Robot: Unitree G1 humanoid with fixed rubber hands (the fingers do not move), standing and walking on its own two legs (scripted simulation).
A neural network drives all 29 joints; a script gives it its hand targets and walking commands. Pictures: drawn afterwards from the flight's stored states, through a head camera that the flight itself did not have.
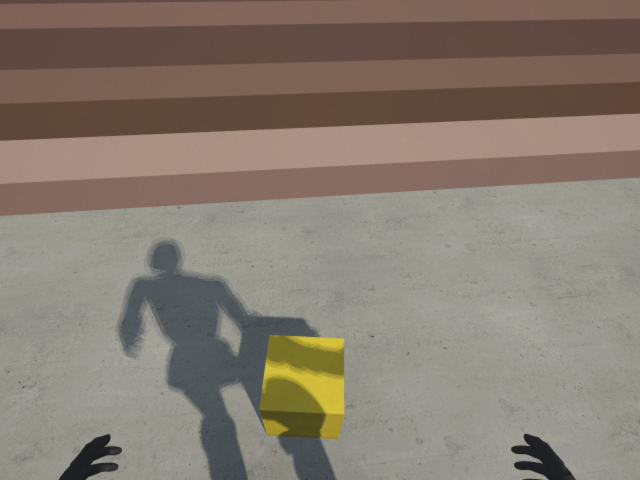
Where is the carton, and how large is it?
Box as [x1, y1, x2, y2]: [259, 335, 343, 438]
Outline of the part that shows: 269,335 259,408 267,435 337,438 343,416 343,339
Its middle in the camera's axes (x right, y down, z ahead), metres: -0.04 +0.44 +1.10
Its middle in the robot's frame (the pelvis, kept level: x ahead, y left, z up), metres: +0.43 +0.03 -0.66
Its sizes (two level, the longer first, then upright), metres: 0.210 0.200 0.250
